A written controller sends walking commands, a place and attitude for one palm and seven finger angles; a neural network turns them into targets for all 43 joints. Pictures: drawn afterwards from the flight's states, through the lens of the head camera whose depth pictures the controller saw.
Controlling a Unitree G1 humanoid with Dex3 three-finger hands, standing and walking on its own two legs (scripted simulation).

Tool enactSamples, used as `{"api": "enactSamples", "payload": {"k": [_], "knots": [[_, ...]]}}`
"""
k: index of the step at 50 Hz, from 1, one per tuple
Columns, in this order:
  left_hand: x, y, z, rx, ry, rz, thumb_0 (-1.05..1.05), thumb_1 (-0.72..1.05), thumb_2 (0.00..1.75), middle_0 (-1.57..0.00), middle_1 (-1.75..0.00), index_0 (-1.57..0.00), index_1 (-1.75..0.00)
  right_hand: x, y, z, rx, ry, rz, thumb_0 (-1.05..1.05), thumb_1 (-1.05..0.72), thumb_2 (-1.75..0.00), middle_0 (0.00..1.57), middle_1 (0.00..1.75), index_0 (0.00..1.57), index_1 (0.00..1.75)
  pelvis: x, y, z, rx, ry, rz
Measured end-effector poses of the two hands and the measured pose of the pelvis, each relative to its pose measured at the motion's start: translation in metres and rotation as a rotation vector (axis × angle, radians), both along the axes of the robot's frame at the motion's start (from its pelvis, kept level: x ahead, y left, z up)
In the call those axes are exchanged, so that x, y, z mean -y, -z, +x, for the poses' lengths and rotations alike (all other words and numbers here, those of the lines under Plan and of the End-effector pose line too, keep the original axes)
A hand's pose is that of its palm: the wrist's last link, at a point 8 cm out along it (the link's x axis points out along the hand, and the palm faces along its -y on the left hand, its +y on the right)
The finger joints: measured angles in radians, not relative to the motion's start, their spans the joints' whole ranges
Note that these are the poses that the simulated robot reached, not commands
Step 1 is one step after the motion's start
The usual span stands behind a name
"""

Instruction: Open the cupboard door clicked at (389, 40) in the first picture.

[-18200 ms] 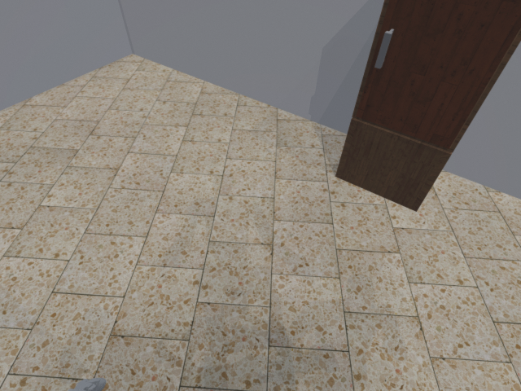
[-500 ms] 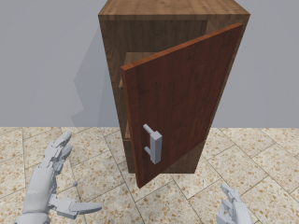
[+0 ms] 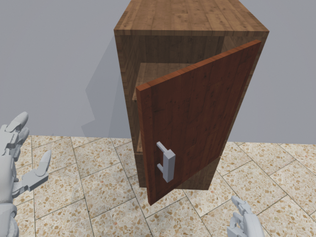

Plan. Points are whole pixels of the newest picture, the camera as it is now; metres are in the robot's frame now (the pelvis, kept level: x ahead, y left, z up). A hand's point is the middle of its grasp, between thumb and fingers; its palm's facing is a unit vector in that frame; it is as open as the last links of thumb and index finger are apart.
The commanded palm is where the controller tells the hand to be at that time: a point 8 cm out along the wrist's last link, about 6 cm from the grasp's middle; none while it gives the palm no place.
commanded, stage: draw the hand back to the body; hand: left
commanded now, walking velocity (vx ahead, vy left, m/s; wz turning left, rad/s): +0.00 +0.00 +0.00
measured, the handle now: (164, 161) +0.34 +0.03 -0.01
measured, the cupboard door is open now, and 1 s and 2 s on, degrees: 38 38 38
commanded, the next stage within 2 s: step back with the hand held close in 0.40 s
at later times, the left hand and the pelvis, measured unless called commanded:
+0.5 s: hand (47, 165) +0.19 +0.24 +0.17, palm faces +0.46 -0.79 -0.40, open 7.4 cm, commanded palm +0.14 +0.28 +0.18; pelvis +0.00 -0.02 +0.01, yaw +0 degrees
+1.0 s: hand (22, 193) +0.14 +0.26 +0.16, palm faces +0.38 -0.78 -0.49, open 7.4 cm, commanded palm +0.08 +0.29 +0.18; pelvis -0.06 -0.01 +0.00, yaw +1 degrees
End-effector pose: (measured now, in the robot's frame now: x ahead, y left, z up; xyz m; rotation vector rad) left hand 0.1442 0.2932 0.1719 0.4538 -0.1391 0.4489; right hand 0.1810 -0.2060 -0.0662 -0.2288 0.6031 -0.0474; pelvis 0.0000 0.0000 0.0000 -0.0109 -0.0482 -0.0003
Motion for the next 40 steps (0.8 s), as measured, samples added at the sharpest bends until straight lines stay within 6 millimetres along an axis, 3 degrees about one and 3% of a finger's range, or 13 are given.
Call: {"api": "enactSamples", "payload": {"k": [5,11,15,23,28,34,40], "knots": [[-0.005,-0.014,0.0,0.039,-0.036,0.029,0.01,0.73,0.83,-0.2,-0.31,-0.2,-0.3,0.008,0.0,0.003,-0.011,0.003,-0.003,0.02,-0.9,-0.9,0.2,0.3,0.2,0.3,0.004,-0.003,0.002,0.006,0.0,0.002],[0.005,-0.001,0.003,-0.008,-0.029,-0.025,0.01,0.84,0.87,-0.2,-0.31,-0.2,-0.3,0.017,0.002,0.003,-0.035,0.012,-0.007,0.02,-0.9,-0.9,0.2,0.3,0.2,0.3,0.009,-0.005,0.002,0.008,0.0,0.006],[0.012,0.006,0.003,-0.035,-0.016,-0.039,0.01,0.87,0.89,-0.2,-0.31,-0.2,-0.3,0.023,0.002,0.002,-0.042,0.021,-0.015,0.02,-0.9,-0.9,0.2,0.3,0.2,0.3,0.014,-0.005,0.004,0.01,-0.001,0.006],[0.018,-0.011,0.002,0.007,-0.012,0.008,0.01,0.89,0.9,-0.21,-0.31,-0.21,-0.3,0.028,0.002,0.004,-0.025,0.028,0.001,0.02,-0.9,-0.9,0.2,0.3,0.2,0.3,0.019,-0.006,0.005,0.022,-0.001,0.006],[0.019,-0.011,0.004,0.005,-0.015,0.011,0.01,0.89,0.9,-0.21,-0.31,-0.21,-0.3,0.029,0.004,0.004,-0.034,0.026,0.012,0.02,-0.9,-0.9,0.2,0.3,0.2,0.3,0.022,-0.006,0.003,0.02,-0.005,0.005],[0.016,-0.006,0.004,-0.041,0.013,0.055,0.01,0.89,0.9,-0.21,-0.31,-0.21,-0.3,0.038,0.005,-0.006,-0.097,0.049,-0.01,0.02,-0.9,-0.9,0.2,0.3,0.2,0.3,0.023,-0.006,-0.007,-0.022,-0.024,-0.006],[0.019,0.001,-0.01,-0.105,0.074,0.068,0.01,0.89,0.9,-0.21,-0.31,-0.21,-0.3,0.049,0.004,-0.025,-0.144,0.107,-0.047,0.01,-0.9,-0.9,0.2,0.3,0.2,0.3,0.017,-0.005,-0.021,-0.046,-0.016,-0.005]]}}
